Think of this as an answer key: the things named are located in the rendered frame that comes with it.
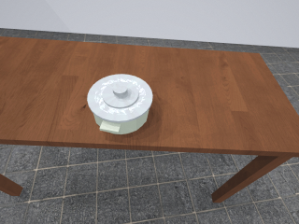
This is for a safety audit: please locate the table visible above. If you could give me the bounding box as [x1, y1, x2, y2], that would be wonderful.
[0, 36, 299, 203]

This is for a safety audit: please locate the knob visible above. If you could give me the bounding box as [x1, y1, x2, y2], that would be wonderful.
[112, 83, 128, 97]

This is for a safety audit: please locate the lid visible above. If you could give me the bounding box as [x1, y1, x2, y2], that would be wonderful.
[87, 74, 153, 123]

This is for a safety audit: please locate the pot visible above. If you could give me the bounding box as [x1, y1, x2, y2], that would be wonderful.
[93, 110, 150, 134]

